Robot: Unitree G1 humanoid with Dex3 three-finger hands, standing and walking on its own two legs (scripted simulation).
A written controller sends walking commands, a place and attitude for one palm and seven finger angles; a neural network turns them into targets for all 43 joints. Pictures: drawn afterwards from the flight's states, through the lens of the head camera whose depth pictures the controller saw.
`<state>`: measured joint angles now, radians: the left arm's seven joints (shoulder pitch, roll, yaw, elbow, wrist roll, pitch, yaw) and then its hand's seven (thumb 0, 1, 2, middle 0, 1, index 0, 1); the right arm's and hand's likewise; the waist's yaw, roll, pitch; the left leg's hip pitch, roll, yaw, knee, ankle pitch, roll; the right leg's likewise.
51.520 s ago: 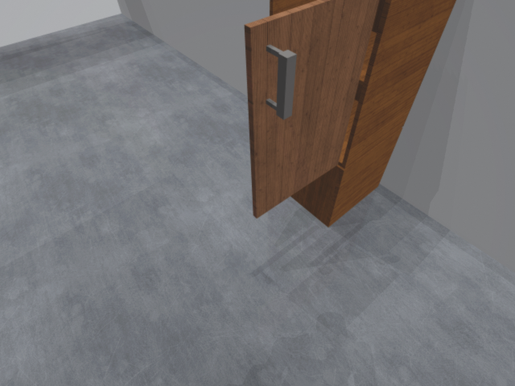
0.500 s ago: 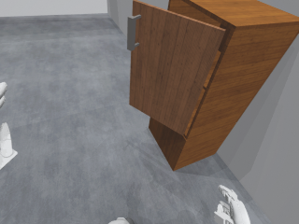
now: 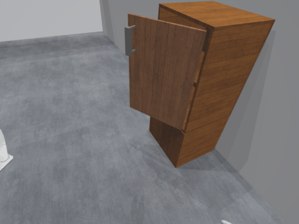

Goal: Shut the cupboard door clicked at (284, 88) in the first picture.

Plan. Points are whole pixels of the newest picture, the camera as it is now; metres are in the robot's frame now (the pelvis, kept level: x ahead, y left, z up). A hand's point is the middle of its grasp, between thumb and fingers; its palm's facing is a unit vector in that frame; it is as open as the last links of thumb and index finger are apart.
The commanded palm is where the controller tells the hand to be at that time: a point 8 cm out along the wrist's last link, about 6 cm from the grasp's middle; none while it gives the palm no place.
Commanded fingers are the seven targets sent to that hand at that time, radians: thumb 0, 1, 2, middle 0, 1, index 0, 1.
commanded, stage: stop stepping back and stand still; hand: left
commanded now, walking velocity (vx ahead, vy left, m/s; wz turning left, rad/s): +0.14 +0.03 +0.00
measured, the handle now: (131, 40) +0.92 +0.14 +0.14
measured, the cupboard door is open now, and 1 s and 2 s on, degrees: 31 31 31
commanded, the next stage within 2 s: let the arm hang, fingers relaxed in 1.38 s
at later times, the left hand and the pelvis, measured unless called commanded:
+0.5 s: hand out of the picture +0.18 +0.29 +0.18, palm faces +0.47 -0.74 -0.47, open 7.4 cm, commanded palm +0.13 +0.32 +0.18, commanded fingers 0.00 0.90 0.90 -0.20 -0.30 -0.20 -0.30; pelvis -0.01 +0.02 +0.00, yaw +1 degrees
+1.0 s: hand out of the picture +0.19 +0.32 +0.15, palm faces +0.40 -0.77 -0.49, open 7.4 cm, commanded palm +0.14 +0.34 +0.18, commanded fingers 0.00 0.90 0.90 -0.20 -0.30 -0.20 -0.30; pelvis +0.00 +0.04 +0.01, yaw +0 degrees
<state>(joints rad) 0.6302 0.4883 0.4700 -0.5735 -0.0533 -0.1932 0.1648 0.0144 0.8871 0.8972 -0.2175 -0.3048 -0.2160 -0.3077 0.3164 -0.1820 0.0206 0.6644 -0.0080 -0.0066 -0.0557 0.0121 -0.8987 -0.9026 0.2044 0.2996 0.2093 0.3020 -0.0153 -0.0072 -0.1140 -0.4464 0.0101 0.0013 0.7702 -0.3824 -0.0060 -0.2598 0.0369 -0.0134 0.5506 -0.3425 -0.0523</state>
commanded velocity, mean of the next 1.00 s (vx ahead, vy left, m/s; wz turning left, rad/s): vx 0.02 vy -0.03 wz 0.00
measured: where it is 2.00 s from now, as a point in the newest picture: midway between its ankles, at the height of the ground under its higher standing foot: outside the picture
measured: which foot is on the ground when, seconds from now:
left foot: down 0.00-1.00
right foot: down 0.00-1.00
